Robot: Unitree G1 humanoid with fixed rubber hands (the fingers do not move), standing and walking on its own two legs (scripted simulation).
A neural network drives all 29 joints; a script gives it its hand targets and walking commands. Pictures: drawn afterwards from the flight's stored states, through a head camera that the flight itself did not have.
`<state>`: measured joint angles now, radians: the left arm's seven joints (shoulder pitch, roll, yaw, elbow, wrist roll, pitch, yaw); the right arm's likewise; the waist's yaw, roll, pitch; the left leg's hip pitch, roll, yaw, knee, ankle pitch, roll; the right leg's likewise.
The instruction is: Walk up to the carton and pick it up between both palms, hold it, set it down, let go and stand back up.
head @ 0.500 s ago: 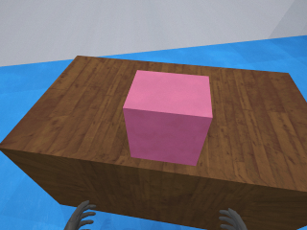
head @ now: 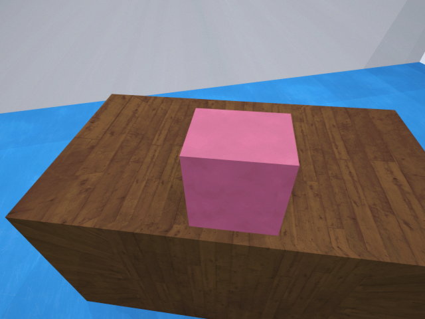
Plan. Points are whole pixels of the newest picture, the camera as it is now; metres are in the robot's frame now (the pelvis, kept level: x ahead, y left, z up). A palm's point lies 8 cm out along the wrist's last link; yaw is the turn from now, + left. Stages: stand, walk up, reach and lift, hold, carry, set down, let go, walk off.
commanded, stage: stand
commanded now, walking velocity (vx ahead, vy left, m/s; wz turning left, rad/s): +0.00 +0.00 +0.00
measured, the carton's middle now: (237, 172) +0.48 -0.04 +0.01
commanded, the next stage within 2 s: none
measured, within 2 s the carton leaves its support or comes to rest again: neither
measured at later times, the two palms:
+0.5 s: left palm out of the picture +0.04 +0.30 -0.10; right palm out of the picture +0.03 -0.29 -0.11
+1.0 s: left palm out of the picture +0.05 +0.30 -0.10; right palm out of the picture +0.04 -0.30 -0.11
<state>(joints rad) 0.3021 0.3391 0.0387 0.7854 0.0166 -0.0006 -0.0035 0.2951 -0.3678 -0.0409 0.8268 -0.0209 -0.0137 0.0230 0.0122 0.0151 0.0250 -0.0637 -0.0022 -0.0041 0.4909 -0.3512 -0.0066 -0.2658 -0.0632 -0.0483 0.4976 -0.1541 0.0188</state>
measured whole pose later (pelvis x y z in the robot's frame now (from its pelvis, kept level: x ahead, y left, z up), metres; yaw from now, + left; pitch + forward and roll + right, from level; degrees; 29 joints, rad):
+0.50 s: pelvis -0.02 +0.01 +0.00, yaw +0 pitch -4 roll +1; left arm 0.27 0.34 0.02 0.92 0.00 -0.01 0.00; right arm 0.27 -0.35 -0.02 0.94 -0.01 -0.02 0.02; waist 0.01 0.01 0.05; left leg -0.07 -0.01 0.01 0.45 -0.31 0.00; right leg -0.26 -0.07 -0.04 0.43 -0.09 0.03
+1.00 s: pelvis -0.01 +0.00 +0.01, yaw +0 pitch -4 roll +1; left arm 0.22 0.34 0.02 0.98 0.00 -0.01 0.01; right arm 0.23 -0.35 -0.02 0.98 -0.01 -0.02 0.01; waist 0.00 0.00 0.05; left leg -0.04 0.00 0.00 0.40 -0.29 -0.01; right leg -0.23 -0.06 -0.05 0.39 -0.08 0.02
